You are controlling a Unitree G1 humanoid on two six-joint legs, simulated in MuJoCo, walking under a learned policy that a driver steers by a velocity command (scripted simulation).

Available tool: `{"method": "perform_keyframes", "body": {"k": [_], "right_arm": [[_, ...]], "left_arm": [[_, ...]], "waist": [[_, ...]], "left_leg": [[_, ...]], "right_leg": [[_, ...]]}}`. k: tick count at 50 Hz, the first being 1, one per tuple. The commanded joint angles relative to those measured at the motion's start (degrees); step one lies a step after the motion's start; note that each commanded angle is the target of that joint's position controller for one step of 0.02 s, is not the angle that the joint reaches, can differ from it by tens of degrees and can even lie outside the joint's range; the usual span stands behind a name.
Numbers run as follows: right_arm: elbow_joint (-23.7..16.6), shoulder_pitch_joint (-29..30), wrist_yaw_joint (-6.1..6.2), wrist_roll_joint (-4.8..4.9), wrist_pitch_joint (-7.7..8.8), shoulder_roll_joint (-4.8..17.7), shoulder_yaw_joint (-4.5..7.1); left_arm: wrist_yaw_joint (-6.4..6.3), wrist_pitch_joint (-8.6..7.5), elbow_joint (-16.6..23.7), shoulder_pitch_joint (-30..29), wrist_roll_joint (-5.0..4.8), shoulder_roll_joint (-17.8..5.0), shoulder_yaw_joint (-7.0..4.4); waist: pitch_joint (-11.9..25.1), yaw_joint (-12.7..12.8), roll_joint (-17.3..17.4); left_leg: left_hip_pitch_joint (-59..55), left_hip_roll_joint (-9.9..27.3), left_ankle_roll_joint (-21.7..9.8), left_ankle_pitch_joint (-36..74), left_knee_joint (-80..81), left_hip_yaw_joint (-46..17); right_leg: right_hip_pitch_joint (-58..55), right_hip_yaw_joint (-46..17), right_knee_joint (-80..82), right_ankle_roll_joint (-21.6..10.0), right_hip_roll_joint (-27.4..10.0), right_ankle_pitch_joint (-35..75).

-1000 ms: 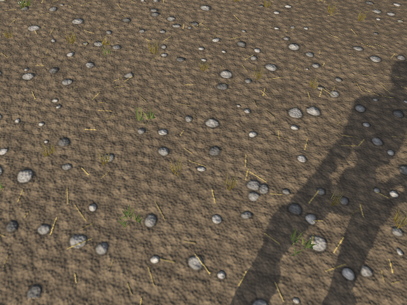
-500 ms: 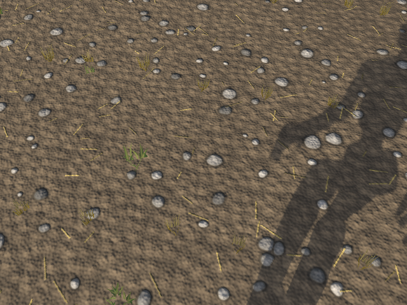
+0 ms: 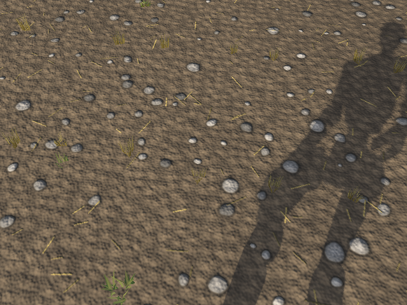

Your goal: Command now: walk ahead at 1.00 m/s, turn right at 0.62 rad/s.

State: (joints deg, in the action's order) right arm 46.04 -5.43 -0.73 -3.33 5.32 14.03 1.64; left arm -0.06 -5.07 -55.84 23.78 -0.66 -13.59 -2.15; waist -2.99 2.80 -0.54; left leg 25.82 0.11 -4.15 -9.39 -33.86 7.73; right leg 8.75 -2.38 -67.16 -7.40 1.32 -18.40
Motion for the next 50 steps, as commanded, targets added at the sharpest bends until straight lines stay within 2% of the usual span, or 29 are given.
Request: {"method": "perform_keyframes", "body": {"k": [1, 3, 5, 8, 12, 15, 17, 18, 19, 20, 21, 22, 23, 25, 27, 29, 31, 33, 36, 38, 40, 41, 42, 43, 44, 45, 46, 47, 50], "right_arm": [[2.06, -11.64, 0.14, 0.07, 0.93, 5.07, 2.44], [4.69, -13.6, 0.2, 1.4, 1.62, 2.22, 1.6], [5.78, -14.18, -0.04, 2.67, 2.35, 2.58, 1.66], [6.05, -14.06, -0.46, 2.07, 3.17, 2.52, 1.55], [6.78, -17.64, 0.8, 2.34, 3.35, 5.5, 1.52], [5.76, -19.1, 2.88, 2.57, 1.88, 10.45, 2.3], [3.77, -15.14, 3.71, 1.97, -0.13, 13.95, 3.5], [2.28, -11.84, 3.48, 1.43, -1.19, 14.49, 3.91], [2.05, -10.11, 2.39, 1.38, -1.83, 12.89, 4.08], [-1.36, -8.99, 1.45, 0.23, -0.99, 3.22, 1.63], [-8.88, -11.07, 1.05, 2.04, 0.64, 3.11, 0.9], [-9.06, -8.19, 1.0, 1.36, 2.32, 5.78, 0.57], [-8.45, -6.36, 0.89, 1.4, 2.8, 7.56, 0.83], [-8.18, -6.45, 1.02, -0.58, 1.1, 6.83, 0.42], [-9.01, -5.44, 0.53, -1.21, -1.41, 5.73, -0.14], [-12.56, 2.09, -0.08, -0.65, -2.0, 4.84, -0.89], [-13.53, 5.23, -0.84, 0.36, -1.57, 2.48, -2.0], [-13.62, 8.07, -1.14, 1.34, -1.14, 1.6, -2.37], [-14.04, 10.57, -0.64, 1.81, -0.92, 4.52, -1.27], [-12.41, 4.16, -0.36, 1.9, -0.65, 8.03, 0.35], [-5.53, -17.4, 0.5, 2.53, -0.91, 11.12, 2.2], [-2.59, -28.44, 0.98, 1.93, -1.18, 13.43, 3.13], [-0.98, -26.96, 0.26, 0.2, -0.89, 19.37, 4.53], [-2.96, -21.9, -0.65, 1.86, -1.46, 15.38, 4.76], [-4.21, -16.15, -0.59, 2.26, -1.41, 12.76, 4.12], [-3.76, -15.0, -0.77, 2.59, -1.6, 10.11, 3.57], [-6.75, -12.25, -1.27, 4.97, 0.28, 7.4, 2.78], [-6.14, -11.09, -1.18, 4.52, 1.12, 7.89, 2.72], [-7.17, -8.55, 0.05, 4.91, 1.02, 10.32, 3.43]], "left_arm": [[0.76, 0.15, 6.09, -4.22, 0.51, -4.4, -0.99], [1.88, 2.22, 7.49, -3.89, 1.67, -1.48, -0.69], [2.71, 3.64, 10.11, -7.8, 1.83, -0.28, -0.41], [3.59, 4.15, 13.54, -15.45, 1.31, -0.47, 0.2], [4.58, 3.63, 16.86, -23.62, 1.4, -2.05, 0.78], [4.6, 3.28, 16.02, -20.45, 1.42, -4.83, 0.23], [3.63, 3.49, 12.23, -5.23, 1.21, -9.17, -1.65], [2.62, 3.53, 8.47, 7.15, 1.23, -11.85, -3.37], [1.24, 3.57, 6.82, 10.02, 0.58, -13.41, -4.98], [0.75, 4.05, 6.96, 3.6, 0.22, -16.65, -5.67], [0.95, 4.56, 9.49, 1.19, 2.0, -20.94, -6.36], [0.53, 4.53, 10.69, 0.35, 2.49, -17.93, -6.22], [0.17, 4.13, 10.06, -1.09, 2.4, -13.81, -5.32], [-0.44, 2.34, 10.57, -4.11, 1.64, -12.14, -4.46], [-0.47, 0.68, 10.84, -4.92, 0.92, -10.71, -3.54], [-0.24, -0.27, 11.17, -3.83, 0.91, -11.97, -3.88], [0.19, -0.67, 10.15, -1.78, 0.46, -10.85, -3.74], [0.98, -1.45, 8.5, 2.91, -0.51, -9.97, -3.39], [0.76, -2.08, 7.4, 4.8, 0.75, -11.77, -3.38], [-0.33, -1.79, 7.15, 3.69, 2.13, -14.75, -3.89], [-1.28, -0.29, 7.95, -1.86, 4.12, -15.59, -4.18], [-1.65, -0.25, 9.37, -4.83, 4.07, -12.94, -3.47], [-0.22, -0.78, 11.87, 5.32, 0.48, -3.78, -1.39], [-0.83, -1.48, 11.84, 2.71, 2.02, -7.57, -0.73], [-0.87, -1.87, 13.87, -4.53, 1.83, -8.37, -0.55], [-0.76, -2.08, 15.16, -8.81, 2.66, -9.02, -0.24], [0.03, -2.94, 18.2, -14.5, 1.21, -10.11, -0.68], [0.49, -2.87, 19.46, -14.06, 0.76, -9.95, -0.81], [0.05, -1.97, 21.42, -14.47, 1.94, -8.27, -0.07]], "waist": [[4.64, -5.14, 0.69], [2.44, -2.33, 3.79], [-0.26, -1.38, 4.66], [-3.88, -1.44, 4.12], [-6.53, -2.02, 2.26], [-1.44, 1.32, 5.39], [6.32, 9.72, 8.17], [11.06, 14.9, 7.4], [9.94, 15.03, 1.36], [3.24, 6.84, -12.01], [14.81, 2.21, -12.66], [11.45, 2.86, -2.38], [3.89, 0.61, 5.24], [0.15, -4.32, 8.47], [-1.47, -6.02, 8.0], [-3.41, -4.02, 6.09], [-2.62, -1.65, 3.4], [-1.32, 2.45, 1.28], [-0.14, 4.08, -1.61], [4.93, -0.47, -5.17], [12.76, -12.21, -6.04], [16.56, -16.97, -2.55], [21.0, -6.15, 22.58], [23.55, -7.3, 9.45], [14.14, -5.71, 4.18], [9.17, -5.28, -2.18], [7.67, -6.07, -1.05], [6.84, -2.56, -0.14], [3.24, 0.79, -0.59]], "left_leg": [[-24.88, 18.21, -3.0, -13.33, 22.35, -25.35], [-19.34, 16.03, -0.55, -7.38, 23.72, -15.72], [-17.47, 15.16, 1.52, -1.74, 25.51, -8.15], [-14.23, 9.98, 3.99, 10.41, 28.01, 3.1], [-20.42, 9.17, 5.29, 33.66, 27.96, 10.35], [-29.37, 11.87, 5.66, 65.92, 17.89, 11.58], [-28.95, 14.39, 4.57, 76.2, -0.86, 9.92], [-23.72, 15.01, 3.17, 70.65, -17.68, 7.74], [-13.8, 8.17, 2.64, 32.8, -39.88, 7.39], [7.07, -1.25, 3.48, -18.47, -60.09, 3.53], [22.49, -2.85, 4.98, -19.7, -65.64, -8.69], [27.01, 0.56, 4.55, -16.06, -60.6, -12.82], [25.56, 2.94, 4.71, -12.24, -54.23, -13.03], [17.72, 5.93, 6.66, -11.91, -46.0, -13.18], [12.23, 8.19, 8.81, -12.68, -37.55, -11.74], [9.34, 8.21, 9.67, -5.84, -25.98, -8.88], [4.55, 7.05, 7.5, 9.02, -11.93, -6.18], [0.09, 4.86, 4.28, 20.96, -3.16, -3.09], [2.38, 1.9, -0.04, 19.49, 4.16, -1.13], [-1.61, -1.92, -2.12, 10.97, 4.58, -0.76], [-17.53, -3.66, -4.12, 7.72, 6.45, -1.11], [-31.3, 2.5, -6.34, 6.5, 2.37, -8.19], [-52.26, 19.69, -19.27, 20.48, 4.81, -44.42], [-50.82, 18.68, -19.35, 21.52, 11.25, -52.9], [-41.76, 17.26, -17.94, 24.83, 12.0, -43.43], [-33.21, 14.9, -16.02, 31.57, 12.75, -37.24], [-29.34, 11.02, -15.23, 30.65, 15.86, -34.99], [-24.43, 9.86, -14.67, 32.56, 17.07, -32.55], [-11.31, 5.06, -12.63, 38.89, 18.15, -26.35]], "right_leg": [[27.72, -2.49, -9.93, -0.98, -6.87, 6.88], [26.43, -1.9, -8.97, -0.09, -8.88, 7.42], [30.66, -0.4, -7.88, 0.79, -10.32, 9.57], [31.82, 4.34, 0.25, 0.94, -8.63, 19.04], [29.22, 12.02, 18.44, -1.36, -5.03, 24.85], [19.9, 16.35, 24.82, -3.75, 1.15, 22.86], [4.24, 14.85, 24.35, -5.87, 4.28, 15.96], [-7.95, 10.95, 26.23, -7.99, 4.54, 10.82], [-15.57, 4.67, 31.96, -10.28, 2.42, 7.18], [-17.42, -9.67, 28.81, -12.15, -3.85, 18.62], [-29.96, -37.35, 42.23, -23.45, -12.51, 6.11], [-26.82, -45.88, 53.37, -21.57, -16.08, -7.13], [-17.35, -42.21, 55.61, -18.51, -14.8, -7.26], [-2.97, -32.23, 55.13, -15.76, -10.03, 4.46], [7.74, -25.37, 56.37, -14.48, -5.7, 8.07], [12.94, -20.8, 58.09, -13.38, -2.12, 14.55], [11.27, -13.43, 57.69, -9.72, 0.97, 24.93], [6.14, -11.19, 60.33, -6.73, -0.5, 32.9], [-10.07, -8.13, 57.81, -3.39, -4.04, 50.14], [-18.77, -5.92, 48.59, -1.33, -7.01, 68.68], [-17.85, -1.22, 24.35, 0.36, -6.79, 75.48], [-5.54, 1.09, 2.68, 1.55, -3.35, 57.63], [25.25, 1.13, -22.83, 7.68, 8.72, -7.82], [29.93, -3.5, -24.35, 5.8, 6.1, -6.89], [32.1, -4.85, -21.03, 6.12, 1.95, -1.43], [30.6, -3.42, -16.2, 6.28, 0.24, -0.2], [31.3, -5.64, -15.02, 6.72, 0.3, -4.35], [29.02, -6.14, -10.79, 6.71, -1.22, -3.12], [24.13, -3.07, 9.64, 9.24, -1.32, -1.13]]}}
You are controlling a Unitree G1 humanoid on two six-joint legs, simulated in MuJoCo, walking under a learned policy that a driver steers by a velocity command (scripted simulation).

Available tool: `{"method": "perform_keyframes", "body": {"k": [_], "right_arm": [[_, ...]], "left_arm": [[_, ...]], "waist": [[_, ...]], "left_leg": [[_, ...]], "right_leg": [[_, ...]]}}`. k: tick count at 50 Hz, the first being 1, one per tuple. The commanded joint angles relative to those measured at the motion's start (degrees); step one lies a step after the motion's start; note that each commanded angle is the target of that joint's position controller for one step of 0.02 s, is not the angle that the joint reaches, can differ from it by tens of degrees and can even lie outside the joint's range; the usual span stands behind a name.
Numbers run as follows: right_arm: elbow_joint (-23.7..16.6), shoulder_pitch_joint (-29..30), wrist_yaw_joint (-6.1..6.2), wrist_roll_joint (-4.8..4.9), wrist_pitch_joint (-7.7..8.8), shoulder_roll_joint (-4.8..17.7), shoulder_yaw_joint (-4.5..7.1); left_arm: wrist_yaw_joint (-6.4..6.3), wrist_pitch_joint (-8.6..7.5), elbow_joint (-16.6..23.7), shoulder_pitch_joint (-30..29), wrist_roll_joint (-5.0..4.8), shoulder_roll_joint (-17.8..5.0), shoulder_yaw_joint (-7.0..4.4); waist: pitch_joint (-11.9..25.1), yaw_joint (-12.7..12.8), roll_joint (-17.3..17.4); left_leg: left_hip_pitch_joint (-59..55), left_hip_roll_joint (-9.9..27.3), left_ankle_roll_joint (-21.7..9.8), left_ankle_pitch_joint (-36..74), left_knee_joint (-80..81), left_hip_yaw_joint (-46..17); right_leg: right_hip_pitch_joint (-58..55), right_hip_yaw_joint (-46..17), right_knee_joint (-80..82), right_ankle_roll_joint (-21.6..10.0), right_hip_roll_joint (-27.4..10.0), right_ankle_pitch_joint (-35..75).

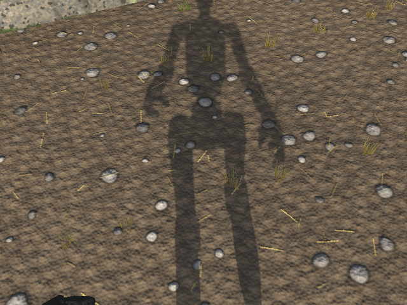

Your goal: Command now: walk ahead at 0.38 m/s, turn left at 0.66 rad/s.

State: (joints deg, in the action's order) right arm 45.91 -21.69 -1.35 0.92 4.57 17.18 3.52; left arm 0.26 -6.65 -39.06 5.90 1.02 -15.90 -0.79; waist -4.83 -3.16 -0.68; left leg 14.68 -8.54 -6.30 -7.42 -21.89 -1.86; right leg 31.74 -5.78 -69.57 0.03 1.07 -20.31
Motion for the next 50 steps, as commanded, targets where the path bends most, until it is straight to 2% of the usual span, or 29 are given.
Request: {"method": "perform_keyframes", "body": {"k": [1, 3, 4, 7, 9, 10, 11, 12, 13, 14, 15, 17, 19, 20, 23, 28, 30, 31, 32, 33, 34, 35, 36, 37, 39, 42, 44, 48, 50], "right_arm": [[-7.2, 7.66, 1.31, 0.58, 0.98, 9.02, 2.18], [-6.61, 4.9, 2.63, 0.95, -1.14, 11.44, 3.36], [-6.03, 2.96, 3.09, 1.31, -2.01, 11.54, 3.59], [-6.56, 2.41, 4.16, 1.52, -3.85, 9.04, 3.51], [-8.78, 6.49, 4.62, 1.31, -4.46, 7.13, 3.39], [-10.14, 7.53, 4.35, 0.94, -4.72, 4.81, 2.64], [-11.1, 3.47, 4.12, -0.96, -4.77, -0.57, 0.93], [-12.06, -8.78, 2.8, 0.11, -4.18, 2.25, 0.51], [-9.97, -9.61, 2.27, 0.7, -4.78, 7.61, 1.64], [-9.81, -3.61, 2.41, 0.94, -5.74, 10.61, 2.81], [-10.29, 0.49, 2.87, 0.69, -6.5, 11.05, 3.35], [-12.41, 4.0, 3.25, 0.61, -7.34, 8.43, 2.91], [-13.81, 5.03, 3.14, 0.66, -7.24, 4.52, 1.86], [-14.21, 5.6, 3.07, 0.58, -7.19, 3.95, 1.64], [-14.6, 7.36, 2.46, 0.4, -7.44, 4.95, 1.76], [-15.51, 10.49, 0.82, 0.47, -8.39, 7.0, 2.59], [-15.33, 9.65, 0.33, 0.37, -8.78, 6.97, 3.19], [-14.6, 8.14, 0.54, 0.27, -8.86, 7.36, 3.79], [-13.51, 4.52, 1.12, -0.01, -8.72, 9.76, 4.95], [-14.83, 2.59, 2.17, -0.45, -8.32, 18.62, 6.89], [-16.99, 4.35, 1.77, -2.49, -6.6, 19.38, 6.54], [-16.69, 5.56, 1.38, -2.87, -5.35, 17.3, 6.18], [-16.67, 8.64, 1.66, -1.82, -4.77, 15.43, 5.67], [-17.22, 11.3, 2.11, -0.61, -5.02, 12.94, 4.96], [-18.13, 13.89, 3.08, -0.37, -5.78, 11.06, 4.15], [-17.75, 12.18, 3.95, -0.19, -6.25, 10.91, 4.34], [-17.84, 12.8, 4.18, -0.42, -6.39, 10.02, 3.9], [-16.12, 11.78, 2.93, -1.85, -6.22, 6.17, 1.65], [-14.83, 13.24, 2.22, -2.1, -5.61, 2.66, -0.12]], "left_arm": [[-0.58, -0.24, 5.4, 1.14, 0.4, -4.54, -0.8], [-0.72, 0.25, 6.05, -1.84, 0.19, -3.14, -0.31], [-0.67, 0.58, 6.67, -3.38, -0.31, -3.51, -0.58], [-0.76, 1.08, 8.66, -6.99, -1.21, -5.72, -1.72], [-0.95, 0.59, 7.62, -3.57, -0.85, -6.95, -2.65], [-1.31, 0.4, 5.78, 3.14, 0.14, -7.41, -3.0], [-1.96, 1.0, 5.8, 6.77, 0.71, -8.85, -3.01], [-1.66, 1.84, 5.14, 7.88, 1.53, -8.9, -2.85], [-1.79, 2.52, 6.84, 2.55, 0.6, -7.16, -3.36], [-2.2, 3.24, 8.06, 0.04, 0.36, -3.5, -2.54], [-2.37, 4.15, 8.16, -1.01, 0.1, -3.39, -2.29], [-2.56, 5.09, 6.97, -2.96, 0.46, -5.51, -2.99], [-2.71, 5.17, 5.39, -1.72, 0.8, -6.35, -3.72], [-2.77, 5.19, 4.85, -1.43, 0.78, -6.87, -4.08], [-2.77, 5.47, 4.15, -2.88, 0.28, -8.28, -4.94], [-1.95, 5.48, 2.62, -2.95, -0.95, -11.13, -6.44], [-1.56, 5.42, 1.93, -2.48, -1.88, -11.15, -6.76], [-1.38, 5.47, 1.32, -1.18, -2.17, -9.78, -6.58], [-1.09, 5.86, -0.01, 1.88, -1.96, -7.43, -6.16], [-0.82, 6.34, 1.71, 4.26, 0.1, -5.46, -5.76], [-1.44, 5.84, 5.22, -3.33, 0.97, -6.31, -5.74], [-1.98, 5.68, 5.96, -6.37, -0.29, -7.97, -6.19], [-2.49, 5.62, 5.17, -5.22, -0.82, -8.33, -6.39], [-3.05, 5.69, 3.8, -3.38, -0.2, -8.73, -6.64], [-2.79, 5.56, 3.19, -1.77, 0.23, -8.33, -6.71], [-1.99, 5.2, 2.95, -2.78, -0.7, -5.43, -5.63], [-1.29, 5.45, 1.74, -1.55, -0.85, -4.9, -4.9], [0.0, 6.0, 1.65, -0.78, -1.35, -4.7, -4.0], [0.83, 5.77, 1.13, 0.92, -1.36, -2.4, -3.14]], "waist": [[4.58, 6.09, 0.36], [9.14, 3.94, 3.1], [10.64, 2.96, 4.09], [10.38, 2.31, 6.92], [11.21, 5.0, 7.85], [16.59, 7.23, 5.71], [22.68, 5.73, -5.31], [32.01, 0.28, -16.59], [29.61, 0.58, -12.53], [21.92, 2.55, -5.97], [17.71, 2.94, -1.94], [10.54, 1.67, -2.82], [10.85, 1.66, -4.97], [11.9, 1.77, -5.74], [13.96, 1.66, -6.08], [12.14, 2.26, -8.55], [12.0, 1.34, -7.83], [11.88, 0.99, -6.24], [10.14, 0.39, -0.09], [7.56, 3.04, 19.92], [11.16, -0.19, 18.07], [10.71, -0.46, 12.41], [9.12, 1.87, 10.34], [9.67, 3.18, 8.1], [11.54, 4.85, 9.1], [12.86, 3.96, 8.21], [14.52, 3.26, 9.29], [14.5, 1.44, 10.59], [12.79, 3.08, 9.48]], "left_leg": [[4.03, 11.46, -9.65, 39.98, 5.35, -14.53], [7.95, 8.16, -4.83, 36.97, 2.8, -12.6], [7.5, 7.38, -2.61, 32.18, 1.46, -13.79], [3.81, 6.46, 1.1, 18.37, -3.03, -20.25], [1.39, 5.25, 2.99, 13.3, -10.99, -21.67], [3.12, 3.15, 4.93, 7.65, -22.46, -18.94], [13.58, -2.28, 7.03, -28.49, -37.34, -11.56], [20.05, 0.31, 8.38, -37.04, -50.49, -9.9], [23.33, 5.46, 10.54, -31.33, -57.52, -8.36], [25.75, 7.27, 12.02, -26.58, -59.16, -6.38], [25.65, 8.6, 12.79, -22.69, -58.39, -4.9], [22.94, 10.72, 12.75, -18.93, -53.16, -2.56], [21.29, 11.18, 12.44, -17.33, -48.42, -0.3], [20.99, 12.02, 12.3, -16.34, -46.37, -0.13], [16.8, 14.06, 11.07, -10.96, -38.96, 0.17], [7.93, 13.46, 7.62, -8.36, -24.93, 4.01], [3.53, 11.94, 5.52, -6.4, -15.9, 6.05], [-0.42, 10.1, 3.96, -4.65, -11.51, 6.5], [-6.21, 10.66, 1.21, 0.35, -5.2, 1.7], [-13.89, 26.31, -6.47, 19.76, -1.21, -23.05], [-10.26, 29.44, -13.84, 17.08, 2.04, -32.51], [-9.17, 26.81, -12.01, 9.96, 3.75, -28.62], [-7.52, 23.84, -8.63, 6.87, 3.53, -25.03], [-6.77, 22.21, -6.32, 6.31, 2.39, -22.47], [-2.41, 19.23, -5.35, 10.73, 0.83, -19.41], [-3.88, 16.89, -4.7, 11.19, -0.88, -20.24], [-5.45, 17.66, -4.3, 11.61, -2.9, -18.42], [-1.64, 19.76, -5.78, 15.34, -4.44, -18.92], [1.96, 18.5, -4.12, 8.69, -4.45, -16.7]], "right_leg": [[-1.9, 2.77, 19.97, 2.88, 1.24, 3.5], [-11.51, 4.5, 31.17, 3.45, 5.34, 15.93], [-13.8, 3.9, 34.93, 3.6, 6.7, 20.63], [-15.23, -0.47, 43.07, 3.48, 6.77, 24.38], [-18.98, -2.32, 49.3, 2.09, 3.61, 29.74], [-29.11, -5.09, 50.46, -0.6, -2.48, 36.16], [-43.42, -16.81, 43.51, -6.33, -16.28, 60.86], [-50.95, -35.51, 42.47, -18.72, -31.5, 62.09], [-46.41, -36.13, 43.92, -21.04, -30.11, 48.39], [-40.72, -24.57, 44.45, -17.63, -23.89, 39.91], [-34.21, -18.24, 46.17, -14.59, -19.67, 34.52], [-22.34, -10.15, 49.76, -12.93, -15.07, 33.55], [-20.89, -5.6, 51.67, -13.76, -14.59, 36.98], [-21.58, -4.49, 52.15, -14.54, -15.65, 37.46], [-20.76, -0.28, 53.23, -14.62, -17.37, 31.21], [-18.82, 6.61, 52.52, -11.09, -18.87, 20.12], [-19.48, 9.11, 48.64, -8.23, -19.14, 16.32], [-17.75, 11.06, 44.59, -5.59, -17.69, 12.1], [-11.75, 14.28, 35.56, -1.69, -14.22, 5.24], [7.17, 18.93, 14.49, 4.77, -5.7, -15.85], [13.89, 5.43, 4.13, 4.75, -0.9, -17.54], [14.61, 2.01, 1.46, 2.94, -1.33, -12.42], [14.48, 0.83, 3.04, 1.78, -1.93, -6.68], [13.17, 0.26, 4.24, 1.81, -2.69, -3.14], [6.95, 0.69, 5.06, 2.7, -0.96, 0.94], [4.43, 0.25, 14.7, 3.66, 1.81, 3.5], [1.53, 1.24, 19.9, 4.11, 0.66, 4.57], [-8.33, 3.23, 25.13, 3.23, -2.42, 1.55], [-16.67, 4.43, 36.19, 1.79, -2.97, 6.94]]}}
Over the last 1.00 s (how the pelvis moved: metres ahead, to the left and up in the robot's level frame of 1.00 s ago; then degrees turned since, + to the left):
0.91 -0.20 0.02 -24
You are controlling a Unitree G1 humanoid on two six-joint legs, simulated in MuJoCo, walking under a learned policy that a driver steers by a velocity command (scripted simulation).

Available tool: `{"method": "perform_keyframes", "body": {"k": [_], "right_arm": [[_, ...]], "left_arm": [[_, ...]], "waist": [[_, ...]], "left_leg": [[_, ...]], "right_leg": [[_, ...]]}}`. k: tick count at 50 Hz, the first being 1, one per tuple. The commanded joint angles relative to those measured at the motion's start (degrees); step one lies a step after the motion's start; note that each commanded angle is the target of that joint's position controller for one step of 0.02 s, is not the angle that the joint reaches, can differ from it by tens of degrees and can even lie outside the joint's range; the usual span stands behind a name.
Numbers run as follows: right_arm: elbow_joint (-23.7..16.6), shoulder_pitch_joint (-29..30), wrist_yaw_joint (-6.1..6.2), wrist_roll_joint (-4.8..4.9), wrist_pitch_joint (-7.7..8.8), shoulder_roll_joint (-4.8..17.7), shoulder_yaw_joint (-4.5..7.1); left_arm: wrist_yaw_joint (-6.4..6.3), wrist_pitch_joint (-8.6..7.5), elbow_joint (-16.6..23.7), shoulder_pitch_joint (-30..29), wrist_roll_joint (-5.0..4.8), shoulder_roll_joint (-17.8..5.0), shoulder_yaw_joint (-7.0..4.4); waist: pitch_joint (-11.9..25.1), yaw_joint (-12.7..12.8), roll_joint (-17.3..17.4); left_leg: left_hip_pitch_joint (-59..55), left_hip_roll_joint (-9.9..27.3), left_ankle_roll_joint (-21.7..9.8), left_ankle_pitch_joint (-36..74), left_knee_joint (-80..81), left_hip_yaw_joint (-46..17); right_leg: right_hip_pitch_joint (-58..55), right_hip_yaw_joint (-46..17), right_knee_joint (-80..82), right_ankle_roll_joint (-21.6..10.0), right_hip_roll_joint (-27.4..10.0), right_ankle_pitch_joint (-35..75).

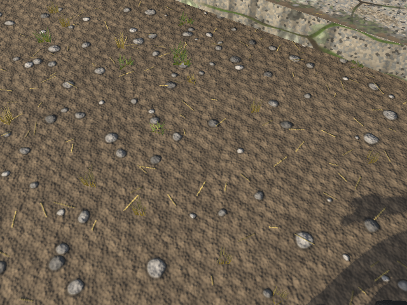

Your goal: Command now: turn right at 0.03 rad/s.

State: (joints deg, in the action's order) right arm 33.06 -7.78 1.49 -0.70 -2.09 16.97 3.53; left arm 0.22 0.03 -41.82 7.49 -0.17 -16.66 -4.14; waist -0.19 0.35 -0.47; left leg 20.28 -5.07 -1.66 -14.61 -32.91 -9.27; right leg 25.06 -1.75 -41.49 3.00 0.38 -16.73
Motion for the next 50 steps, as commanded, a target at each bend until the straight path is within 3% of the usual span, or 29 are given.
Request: {"method": "perform_keyframes", "body": {"k": [1, 2, 3, 4, 5, 8, 11, 13, 15, 16, 17, 18, 20, 22, 23, 26, 32, 36, 38, 39, 40, 41, 42, 43, 44, 45, 46, 48, 50], "right_arm": [[-1.02, -2.01, -0.82, -0.57, 1.49, 3.03, -0.16], [-0.62, -4.05, -0.64, -1.12, 2.02, 4.48, 0.39], [-0.51, -7.92, -0.39, -1.86, 2.42, 6.13, 1.1], [-1.2, -6.34, 0.05, -2.04, 2.68, 6.05, 1.27], [-1.83, -2.68, 0.55, -1.28, 2.72, 7.21, 1.8], [-3.46, 1.52, 0.63, -0.2, 2.29, 4.44, 2.1], [-3.6, 2.48, -0.08, 0.61, 2.96, 2.3, 1.96], [-2.31, -0.46, -1.13, 1.94, 3.83, 2.11, 2.13], [1.66, -9.71, -1.82, 2.61, 4.43, 3.45, 3.42], [3.5, -16.24, -1.33, 2.25, 4.48, 7.61, 4.76], [2.7, -14.16, -1.74, -0.27, 5.17, 11.49, 5.18], [0.77, -8.84, -1.42, -1.24, 6.39, 9.95, 4.66], [0.15, -5.81, -0.35, 0.58, 7.34, 5.92, 3.26], [1.48, -8.22, 0.08, 0.39, 8.01, 6.05, 2.86], [3.39, -11.61, -0.66, -2.18, 6.99, 7.2, 2.14], [4.66, -13.42, -1.45, -1.77, 6.88, 7.31, 2.0], [9.5, -21.76, -0.76, -1.78, 7.55, 5.99, 1.22], [13.51, -25.1, 0.04, -2.09, 7.23, 5.81, 0.74], [14.34, -23.2, 0.53, -1.85, 6.8, 7.47, 0.63], [14.79, -23.09, 0.79, -1.79, 6.21, 9.52, 0.96], [14.48, -21.69, 0.74, -1.6, 5.5, 12.22, 1.66], [13.27, -19.02, 0.18, -1.0, 5.47, 13.39, 1.91], [11.68, -19.82, -0.93, -1.21, 5.95, 8.69, 0.9], [5.18, -15.43, -1.92, -0.8, 7.36, 5.18, 0.03], [1.89, -5.06, -1.95, -1.02, 8.57, 8.37, 0.4], [1.83, -5.8, -1.82, -0.09, 9.2, 6.33, -0.39], [4.09, -9.24, -1.62, -0.18, 9.12, 5.63, -0.9], [7.34, -14.87, -2.2, -1.77, 6.84, 3.95, -1.54], [8.27, -14.38, -3.11, -1.77, 4.53, 3.04, -1.7]], "left_arm": [[1.06, -1.02, 4.21, -1.05, 0.11, -1.71, 0.3], [0.91, -1.08, 5.62, -2.76, 0.88, -5.52, -0.36], [0.65, -1.1, 7.22, -4.25, 0.92, -11.14, -1.55], [0.62, -0.99, 6.79, -4.78, 0.49, -11.47, -1.96], [0.5, -0.9, 7.13, -3.97, 0.12, -9.91, -1.9], [-0.31, -0.86, 7.07, 0.87, -0.79, -10.83, -2.81], [-1.26, -0.32, 7.01, 2.61, -1.33, -11.08, -3.83], [-2.06, 1.26, 7.35, 1.71, -3.01, -10.12, -3.98], [-2.13, 2.22, 9.81, -4.97, -3.17, -9.08, -3.37], [-1.95, 1.97, 10.46, -4.52, -2.64, -4.43, -2.23], [-1.56, 0.72, 12.81, -4.76, -2.96, -2.09, -1.58], [-1.11, -0.39, 12.7, -3.96, -2.6, -5.36, -2.08], [-0.44, -0.96, 9.71, -0.2, -1.93, -7.31, -2.71], [0.35, -1.5, 8.97, 0.36, -1.59, -6.28, -2.39], [3.03, 0.65, 8.82, -1.56, 5.2, -6.01, -2.01], [5.28, 2.45, 8.7, -1.99, 2.47, -5.58, -1.82], [6.4, 1.89, 10.38, -11.73, 2.71, -5.09, -0.96], [7.09, 1.42, 13.13, -17.99, 2.46, -2.47, 1.05], [6.04, 1.31, 12.69, -14.54, 2.11, -1.63, 1.68], [5.28, 1.18, 11.42, -9.07, 1.93, -2.76, 1.18], [4.56, 0.76, 9.15, 0.93, 1.62, -5.1, 0.01], [3.5, -0.02, 5.12, 14.36, 1.64, -8.57, -1.92], [2.11, 0.14, 2.56, 17.37, 1.87, -13.77, -4.05], [1.83, 0.98, 4.08, 14.75, 1.66, -19.97, -5.43], [1.48, 1.27, 3.95, 17.64, 1.51, -18.33, -5.14], [0.62, 0.74, 1.84, 17.12, 1.72, -16.14, -4.46], [0.05, -0.22, 1.33, 14.94, 2.23, -12.35, -3.29], [-0.56, -2.27, 1.86, 9.09, 2.27, -7.33, -1.09], [0.05, -4.38, 0.15, 10.17, 1.22, -5.64, -0.1]], "waist": [[6.04, -0.28, 8.51], [4.11, -2.2, 5.22], [3.01, -5.92, -3.03], [2.09, -6.0, -10.41], [0.93, -3.87, -11.51], [2.69, -0.53, -12.47], [6.07, 0.65, -10.03], [9.01, -0.66, -7.72], [5.69, -7.27, -8.53], [6.54, -8.55, 0.44], [3.03, -6.15, 11.96], [0.01, -3.24, 10.25], [-1.19, -1.71, 7.27], [-1.77, -2.51, 6.35], [-3.48, -2.92, 0.8], [-5.72, -3.0, 6.3], [-10.38, -6.82, 6.37], [-12.44, -7.4, 6.51], [-8.27, -3.33, 7.57], [-3.89, 0.22, 8.92], [1.78, 5.52, 10.21], [8.48, 11.61, 9.33], [11.66, 10.05, 0.09], [15.55, 6.46, -9.93], [14.43, 9.88, 0.55], [7.92, 7.13, 0.61], [2.83, 3.23, 5.07], [-0.46, -2.36, 4.47], [-3.4, -3.6, 1.77]], "left_leg": [[-2.43, 12.75, -6.74, 9.64, 6.63, -7.61], [-1.74, 9.4, -4.01, 3.07, 3.87, -5.5], [-1.15, 4.03, -1.15, -4.27, -1.34, -0.23], [-3.04, 2.04, 1.85, -4.69, -3.34, 4.87], [-2.12, 2.17, 2.52, -4.22, -4.92, 5.96], [3.9, -0.11, 2.19, -11.97, -9.7, 5.8], [8.47, 0.35, 2.77, -17.52, -11.73, 2.84], [0.61, 1.07, 1.84, -12.36, -1.79, 3.28], [-21.66, 2.38, -0.54, -1.94, 12.22, 5.75], [-33.28, 13.32, -2.79, -10.85, 15.46, -5.01], [-29.93, 26.55, -7.31, -25.99, 21.65, -27.25], [-25.4, 29.0, -9.0, -30.31, 22.8, -28.89], [-24.94, 23.97, -5.68, -23.35, 23.15, -17.69], [-22.83, 20.91, -3.62, -14.64, 23.66, -8.31], [-15.73, 19.7, -2.92, -14.86, 26.06, -3.58], [-13.85, 18.1, -1.1, -11.22, 26.83, 4.97], [-24.94, 20.58, -1.47, -4.94, 28.16, 13.77], [-31.56, 21.28, -1.1, 17.03, 25.81, 21.62], [-29.62, 20.69, -0.25, 56.15, 17.58, 26.9], [-29.77, 21.83, -0.6, 73.75, 9.28, 27.06], [-26.82, 23.41, -1.59, 80.75, -3.14, 26.36], [-16.66, 23.42, -1.5, 73.33, -19.55, 25.13], [3.55, 17.12, 0.23, 27.87, -38.26, 24.06], [24.11, 4.97, 3.53, -11.91, -57.89, 16.91], [30.34, 7.04, 2.71, -4.62, -58.59, 5.96], [30.48, 9.83, 1.79, -1.94, -55.95, 6.49], [26.13, 12.76, 1.19, -0.37, -50.25, 7.22], [17.78, 15.35, 1.34, -1.12, -44.84, 6.74], [16.95, 16.13, 1.43, -2.02, -40.83, 7.91]], "right_leg": [[-12.93, 0.61, 15.03, -2.12, -1.48, 9.9], [-12.78, -3.99, 14.99, -3.75, -3.82, 19.0], [-10.75, -11.31, 15.27, -7.67, -8.88, 27.45], [-5.93, -17.86, 18.94, -13.01, -11.91, 21.64], [-5.55, -21.38, 20.25, -14.22, -12.22, 17.99], [-12.64, -26.96, 19.52, -16.09, -12.91, 22.33], [-19.99, -29.69, 18.52, -16.07, -12.89, 27.19], [-15.03, -28.29, 21.53, -13.77, -8.96, -6.09], [6.44, -24.01, 21.72, -9.41, -3.06, -21.15], [18.8, -15.23, 5.57, -5.11, 2.43, -21.16], [30.67, -11.63, -8.45, -4.7, 4.92, -13.15], [32.75, -12.23, -16.18, -4.76, -0.86, -7.86], [33.05, -8.78, -22.46, -3.17, -2.95, 0.12], [32.37, -6.16, -29.0, -2.42, -4.54, 5.86], [27.93, -2.61, -31.34, -2.04, -2.49, 6.56], [27.73, -1.89, -32.58, -1.83, -3.16, 11.47], [33.79, 2.66, -22.63, -4.23, -4.25, 11.43], [30.49, 10.25, -11.8, -9.03, -4.22, 4.34], [15.43, 15.85, -5.19, -12.9, 1.19, 0.06], [7.16, 17.15, -5.01, -14.44, 4.6, -2.69], [-4.62, 16.09, -4.52, -16.09, 7.11, -5.88], [-23.6, 11.27, 0.69, -18.31, 8.3, -4.09], [-41.56, -3.87, 6.93, -20.03, 0.51, -13.48], [-51.18, -39.21, 18.68, -27.73, -13.78, -23.77], [-49.9, -42.96, 23.84, -25.91, -13.87, -18.12], [-43.04, -36.91, 25.8, -24.34, -15.0, -9.65], [-33.07, -29.61, 26.23, -21.76, -13.54, -2.65], [-19.78, -19.21, 27.87, -19.48, -9.25, 4.2], [-14.08, -12.54, 30.58, -17.91, -7.07, 11.68]]}}
Over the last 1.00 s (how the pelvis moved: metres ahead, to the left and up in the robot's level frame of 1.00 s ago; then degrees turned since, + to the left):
0.22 0.03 -0.01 50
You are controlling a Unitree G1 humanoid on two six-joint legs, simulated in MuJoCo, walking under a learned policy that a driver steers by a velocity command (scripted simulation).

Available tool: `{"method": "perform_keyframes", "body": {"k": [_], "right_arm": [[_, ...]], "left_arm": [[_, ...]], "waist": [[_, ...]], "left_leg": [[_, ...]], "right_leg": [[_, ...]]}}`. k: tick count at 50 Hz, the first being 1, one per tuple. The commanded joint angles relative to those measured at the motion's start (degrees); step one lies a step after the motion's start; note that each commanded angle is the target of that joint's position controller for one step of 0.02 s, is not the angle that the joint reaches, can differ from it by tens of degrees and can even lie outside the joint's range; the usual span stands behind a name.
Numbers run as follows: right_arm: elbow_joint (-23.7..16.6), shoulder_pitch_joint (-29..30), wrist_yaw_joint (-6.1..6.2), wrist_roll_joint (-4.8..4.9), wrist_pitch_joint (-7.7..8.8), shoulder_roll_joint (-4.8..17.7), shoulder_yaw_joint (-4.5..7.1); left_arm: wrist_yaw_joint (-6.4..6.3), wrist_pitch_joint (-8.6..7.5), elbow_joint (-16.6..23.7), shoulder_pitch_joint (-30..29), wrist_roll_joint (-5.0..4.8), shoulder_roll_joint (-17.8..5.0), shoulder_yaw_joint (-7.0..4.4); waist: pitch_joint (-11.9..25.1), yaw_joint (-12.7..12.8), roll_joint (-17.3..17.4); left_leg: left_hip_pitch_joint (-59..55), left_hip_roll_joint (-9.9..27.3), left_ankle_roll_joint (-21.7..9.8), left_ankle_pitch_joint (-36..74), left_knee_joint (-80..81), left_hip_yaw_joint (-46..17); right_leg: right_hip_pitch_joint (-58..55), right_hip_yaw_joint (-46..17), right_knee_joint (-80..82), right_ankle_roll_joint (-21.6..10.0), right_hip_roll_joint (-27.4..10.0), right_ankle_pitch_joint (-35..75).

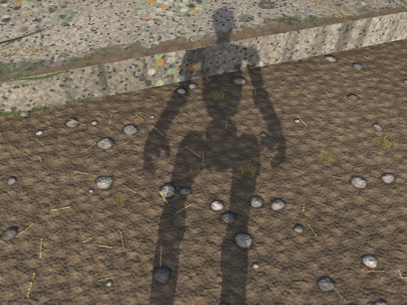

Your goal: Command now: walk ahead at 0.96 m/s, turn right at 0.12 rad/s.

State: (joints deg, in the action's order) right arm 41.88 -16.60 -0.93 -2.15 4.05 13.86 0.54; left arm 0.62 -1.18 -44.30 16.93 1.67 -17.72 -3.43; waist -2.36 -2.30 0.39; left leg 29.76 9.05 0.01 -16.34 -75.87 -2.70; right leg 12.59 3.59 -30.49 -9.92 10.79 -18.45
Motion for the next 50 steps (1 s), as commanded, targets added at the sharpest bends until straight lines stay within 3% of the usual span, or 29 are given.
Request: {"method": "perform_keyframes", "body": {"k": [1, 5, 9, 11, 12, 13, 14, 15, 16, 17, 18, 19, 20, 22, 24, 27, 30, 32, 33, 34, 35, 36, 37, 38, 39, 41, 43, 48, 50], "right_arm": [[-1.15, -2.29, -1.01, 0.13, -2.18, 5.87, 1.21], [-3.67, 8.89, -1.97, 2.29, -1.49, 4.36, 0.45], [-1.98, 8.39, -3.01, 2.44, -0.81, 5.02, 0.36], [1.04, 2.11, -2.53, 2.1, -1.62, 8.14, 1.3], [3.39, -5.28, -2.13, 1.89, -2.04, 10.62, 2.29], [6.71, -16.57, -1.73, 1.79, -2.47, 13.35, 3.66], [9.8, -29.43, -1.04, 2.05, -2.79, 15.67, 5.35], [12.28, -28.28, -0.44, 3.14, -3.82, 13.95, 5.51], [8.41, -16.64, -0.24, 0.86, -3.05, 17.82, 5.65], [5.25, -12.65, 0.13, 0.89, -3.01, 15.5, 5.9], [5.2, -10.17, 0.64, 0.93, -2.97, 10.77, 5.02], [5.78, -7.96, 0.58, 1.01, -2.53, 9.62, 4.58], [5.63, -7.56, 0.9, 1.05, -1.57, 10.74, 4.51], [5.66, -6.47, 0.72, 1.34, 0.12, 10.75, 4.1], [4.98, -6.31, 0.55, 1.54, 0.95, 12.55, 4.89], [5.09, -8.32, -0.16, 2.56, 1.01, 12.61, 5.69], [5.05, -10.09, -0.31, 2.38, 0.65, 13.96, 6.65], [4.57, -9.24, 0.23, 1.99, 0.51, 15.27, 7.13], [4.26, -7.72, 0.08, 1.64, 0.62, 16.99, 7.45], [3.32, -4.09, -0.12, 1.6, 1.12, 17.13, 7.45], [0.99, -1.88, 0.17, 1.44, 1.95, 9.83, 5.46], [-3.44, -7.72, -0.17, 4.37, 1.85, 3.85, 3.34], [-1.3, -4.82, 0.56, 2.67, 0.42, 8.41, 3.25], [-1.21, 0.07, 0.13, 1.47, -0.29, 10.27, 3.69], [-1.4, 2.77, -0.62, 1.0, -0.74, 10.12, 3.8], [-3.6, 6.32, -2.46, -0.2, -2.09, 7.35, 3.18], [-5.97, 9.42, -3.26, -0.05, -3.38, 5.16, 2.2], [-11.34, 17.43, -4.78, 0.28, -3.82, 5.33, 0.48], [-11.92, 22.72, -5.38, 0.04, -3.57, 5.4, 0.0]], "left_arm": [[0.2, -4.0, 1.6, 2.23, -0.86, -4.87, -0.85], [1.05, -5.9, -0.35, 5.36, -0.72, -4.01, 0.05], [-0.57, -7.15, -1.37, 5.26, -0.92, -6.4, 0.39], [-2.43, -6.38, -0.89, 3.04, -0.34, -8.74, -0.36], [-3.22, -5.32, -0.46, 1.42, 0.39, -9.79, -0.77], [-3.78, -4.19, 0.66, -2.46, 1.16, -11.13, -1.25], [-3.94, -3.14, 1.78, -9.09, 0.83, -12.38, -1.95], [-2.33, -4.34, 3.96, -15.75, 1.57, -3.85, 0.26], [-1.62, -5.13, 9.17, -2.84, -0.69, 2.46, 2.47], [-1.14, -6.31, 9.79, -2.15, 0.1, -1.02, 3.28], [-0.47, -7.05, 9.4, -5.16, 1.0, -4.07, 3.21], [-0.34, -6.69, 9.96, -7.44, 2.03, -4.0, 3.22], [-0.29, -5.43, 10.16, -7.5, 3.13, -3.38, 3.76], [-0.12, -2.68, 10.7, -8.17, 3.46, -2.61, 4.54], [0.33, -2.55, 13.47, -14.46, 2.26, -2.55, 5.1], [0.54, -2.76, 15.89, -21.93, 0.06, -0.37, 5.95], [0.15, -3.31, 16.43, -22.94, -0.37, -1.95, 5.27], [-0.57, -3.93, 14.98, -18.05, -0.15, -4.8, 3.94], [-1.18, -4.33, 12.95, -10.38, -0.3, -7.38, 2.64], [-2.0, -4.76, 10.2, 1.72, 0.1, -10.05, 1.18], [-3.23, -4.95, 8.04, 15.8, 1.63, -14.54, -0.7], [-2.84, -4.3, 8.57, 9.68, 2.7, -19.26, -1.75], [-2.47, -3.68, 9.6, 3.0, 2.34, -13.5, -1.65], [-2.21, -3.45, 9.78, 0.21, 1.82, -8.02, -0.46], [-1.91, -3.37, 8.19, 0.33, 2.0, -5.6, 0.05], [-1.84, -3.98, 3.67, 4.3, 1.4, -3.28, 0.75], [-0.86, -5.11, 0.63, 6.79, 0.05, -0.91, 1.19], [-0.37, -6.95, -1.08, 3.28, 0.05, -4.14, 0.43], [-0.47, -7.12, -2.74, 5.58, 0.02, -4.74, 0.26]], "waist": [[-3.35, -0.13, 0.39], [-7.1, 3.23, -1.51], [-1.82, 1.4, -4.1], [3.35, -2.69, -7.16], [6.64, -6.92, -7.54], [9.94, -13.13, -7.52], [11.09, -21.61, -3.99], [5.15, -18.21, 13.67], [12.57, -1.75, 18.36], [16.8, -3.44, 7.63], [6.88, -0.78, -4.87], [1.21, 2.1, -8.95], [-1.47, 3.69, -8.31], [-5.06, 5.73, -7.09], [-5.94, 3.55, -3.65], [-4.21, -1.78, 0.57], [-0.74, -4.01, 3.02], [3.4, -1.64, 3.5], [8.68, 2.82, 2.54], [14.65, 10.03, 1.81], [23.17, 14.65, -6.47], [28.49, 6.38, -27.63], [18.74, 5.93, -16.74], [11.94, 6.79, -8.12], [7.22, 6.45, -2.85], [3.45, 5.13, -6.16], [2.1, 3.91, -6.75], [-3.55, 0.73, -4.71], [-6.7, 2.11, -1.94]], "left_leg": [[9.12, 1.86, -0.86, 2.42, 5.44, 2.75], [9.12, -3.71, -3.62, 16.92, 22.83, 6.57], [-0.75, -10.3, -6.79, 28.65, 35.87, 12.37], [-8.01, -14.32, -7.52, 26.0, 36.61, 14.0], [-15.28, -16.72, -8.34, 21.89, 36.04, 14.3], [-25.0, -16.98, -10.22, 18.11, 36.53, 12.31], [-34.89, -12.57, -15.61, 17.44, 43.45, 5.88], [-42.43, -10.15, -16.1, 19.34, 41.36, 0.44], [-52.58, 0.46, -28.04, 17.31, 43.44, -29.2], [-51.83, 6.36, -30.4, -7.61, 57.68, -45.38], [-38.25, 5.01, -25.98, -17.72, 64.33, -43.99], [-27.26, 2.35, -22.74, -15.18, 65.52, -38.46], [-20.24, -0.19, -21.72, -10.3, 65.31, -34.55], [-6.62, -5.43, -20.27, -7.33, 67.71, -26.12], [-1.1, -8.29, -19.97, 1.08, 69.72, -21.16], [-4.92, -10.85, -15.56, 10.74, 68.29, -18.2], [-16.02, -9.17, -12.98, 22.31, 62.7, -19.82], [-21.65, -8.56, -10.6, 33.27, 54.04, -20.87], [-22.47, -9.52, -9.28, 38.98, 44.12, -19.64], [-15.79, -11.59, -8.0, 35.83, 29.95, -18.03], [-6.23, -14.19, -8.37, 11.05, 10.37, -13.33], [10.11, -18.45, -6.5, -12.84, -3.32, -6.74], [17.63, -11.95, -7.05, -6.71, -7.35, -4.63], [18.12, -9.33, -6.67, -1.9, -4.75, -2.72], [16.36, -7.46, -6.05, 0.15, -1.88, -2.14], [16.16, -4.79, -5.63, 0.81, 0.15, -2.03], [18.89, -3.56, -5.82, 1.78, 0.19, -1.16], [15.02, -3.25, -5.99, 14.42, 16.2, 4.03], [9.91, -5.97, -7.52, 17.28, 26.57, 10.32]], "right_leg": [[-0.89, -13.35, 21.13, -2.18, -15.8, 19.38], [-1.64, -0.5, 24.99, 4.56, -11.44, 42.18], [-12.13, 4.95, 25.18, 9.36, -15.43, 71.25], [-18.81, 6.54, 16.49, 11.12, -17.88, 87.86], [-19.21, 6.55, 6.01, 11.62, -18.87, 94.12], [-16.16, 6.24, -9.63, 11.75, -19.46, 95.78], [-7.76, 7.34, -38.45, 11.62, -15.62, 80.22], [15.33, 5.05, -64.78, 10.57, -2.03, 3.18], [35.6, -7.05, -77.13, 12.92, -2.78, -11.64], [38.48, -13.57, -72.86, 11.24, -5.77, -7.9], [36.6, -13.44, -62.98, 9.19, -9.56, -1.7], [32.84, -11.97, -55.87, 9.15, -11.8, -0.92], [29.9, -11.46, -52.42, 10.03, -12.88, -1.87], [23.28, -8.76, -40.98, 12.06, -15.71, -1.14], [18.36, -5.97, -27.18, 13.61, -16.85, 6.68], [12.39, -3.94, -9.54, 13.79, -15.03, 21.35], [10.32, -4.04, -1.24, 12.76, -12.33, 23.24], [3.67, -4.79, 2.46, 11.82, -9.96, 17.31], [-4.71, -4.56, 2.72, 10.91, -9.06, 12.23], [-18.7, -6.73, 0.25, 9.69, -12.59, 8.04], [-32.46, -20.65, 1.05, 8.41, -26.66, -14.83], [-38.62, -56.28, 16.24, 2.66, -39.88, -29.47], [-31.35, -54.1, 17.48, 1.49, -37.44, -36.74], [-24.82, -41.24, 15.74, 2.51, -34.24, -27.43], [-18.49, -31.39, 15.88, 3.43, -31.49, -13.49], [-13.73, -19.23, 16.6, 5.3, -27.87, 0.45], [-13.24, -12.02, 17.19, 6.58, -27.14, 12.34], [-6.09, 4.45, 23.62, 7.96, -24.52, 28.88], [-6.2, 10.13, 25.14, 9.74, -22.0, 38.7]]}}
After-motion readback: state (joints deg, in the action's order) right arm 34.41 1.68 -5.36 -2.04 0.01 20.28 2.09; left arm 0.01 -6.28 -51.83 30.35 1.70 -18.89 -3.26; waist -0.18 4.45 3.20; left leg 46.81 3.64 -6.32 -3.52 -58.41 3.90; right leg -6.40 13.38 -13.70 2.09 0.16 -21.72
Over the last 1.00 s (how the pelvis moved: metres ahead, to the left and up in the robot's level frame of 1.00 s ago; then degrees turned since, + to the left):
0.28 -0.27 -0.01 -47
